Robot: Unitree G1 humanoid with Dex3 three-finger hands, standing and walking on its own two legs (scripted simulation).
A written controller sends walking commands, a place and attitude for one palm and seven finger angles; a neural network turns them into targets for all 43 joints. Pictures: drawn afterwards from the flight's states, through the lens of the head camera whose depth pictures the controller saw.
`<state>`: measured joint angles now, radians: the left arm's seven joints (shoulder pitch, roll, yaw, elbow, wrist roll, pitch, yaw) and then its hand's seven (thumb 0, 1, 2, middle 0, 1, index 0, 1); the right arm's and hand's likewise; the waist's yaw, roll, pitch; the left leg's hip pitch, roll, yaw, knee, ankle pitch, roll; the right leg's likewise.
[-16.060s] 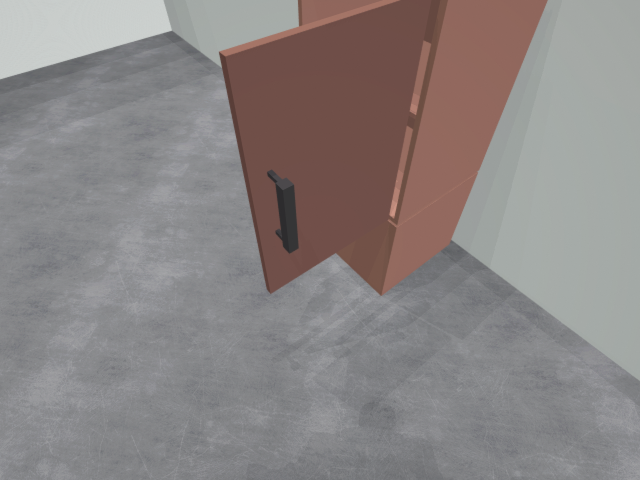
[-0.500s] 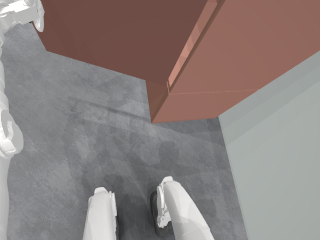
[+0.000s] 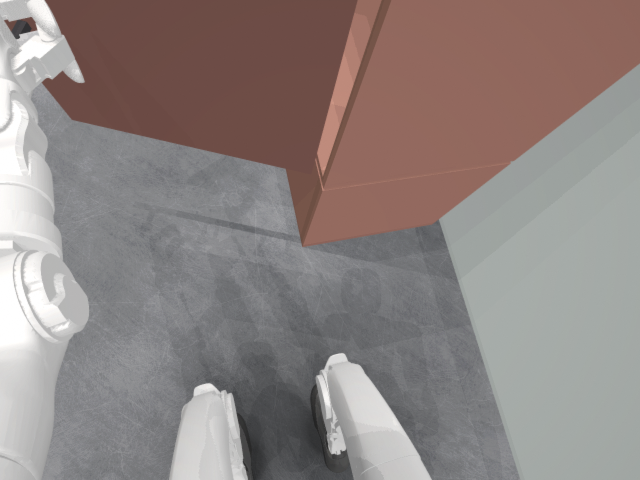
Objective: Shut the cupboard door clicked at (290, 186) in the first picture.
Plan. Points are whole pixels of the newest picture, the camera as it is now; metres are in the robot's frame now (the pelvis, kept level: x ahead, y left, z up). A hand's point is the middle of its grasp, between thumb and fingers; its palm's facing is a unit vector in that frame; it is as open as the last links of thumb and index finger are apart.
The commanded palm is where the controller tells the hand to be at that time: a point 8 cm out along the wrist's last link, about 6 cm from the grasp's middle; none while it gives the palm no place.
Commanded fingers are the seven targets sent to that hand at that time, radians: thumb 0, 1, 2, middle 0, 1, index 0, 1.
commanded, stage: pull the fist back off the door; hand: left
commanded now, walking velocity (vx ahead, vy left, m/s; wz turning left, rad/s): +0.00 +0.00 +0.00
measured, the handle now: out of the picture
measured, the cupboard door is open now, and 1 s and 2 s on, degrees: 67 67 67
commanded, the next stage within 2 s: draw the hand back to the body in 0.64 s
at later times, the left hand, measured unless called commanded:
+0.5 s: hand (52, 136) +0.49 +0.18 +0.06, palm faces +0.03 -1.00 +0.01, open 3.1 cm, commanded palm +0.47 +0.22 +0.08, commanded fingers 0.00 0.90 0.90 -1.30 -1.50 -1.30 -1.50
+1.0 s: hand out of the picture +0.43 +0.20 +0.11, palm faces +0.03 -1.00 -0.05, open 3.1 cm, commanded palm +0.39 +0.25 +0.13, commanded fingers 0.00 0.90 0.90 -1.30 -1.50 -1.30 -1.50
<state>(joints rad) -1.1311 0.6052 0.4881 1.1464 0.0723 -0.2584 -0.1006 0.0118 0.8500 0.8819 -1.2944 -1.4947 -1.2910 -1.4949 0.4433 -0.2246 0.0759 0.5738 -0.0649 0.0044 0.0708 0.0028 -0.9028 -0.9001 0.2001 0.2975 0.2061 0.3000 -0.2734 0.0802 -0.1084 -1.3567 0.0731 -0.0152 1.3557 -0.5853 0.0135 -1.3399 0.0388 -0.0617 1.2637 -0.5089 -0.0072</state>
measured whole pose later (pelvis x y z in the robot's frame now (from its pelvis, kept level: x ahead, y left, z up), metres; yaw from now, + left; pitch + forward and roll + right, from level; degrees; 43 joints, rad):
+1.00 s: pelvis +0.01 +0.01 +0.05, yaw +2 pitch +20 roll -2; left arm -0.51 0.33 0.31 0.75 -0.15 -0.39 -0.21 0.02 0.90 0.90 -1.30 -1.49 -1.29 -1.49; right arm 0.39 -0.24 0.01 0.58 0.03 0.07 0.02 0.01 -0.90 -0.90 0.20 0.30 0.21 0.30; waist -0.11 0.05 -0.15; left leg -0.95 0.04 0.03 1.11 -0.52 0.03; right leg -0.95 0.01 -0.02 1.06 -0.46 0.01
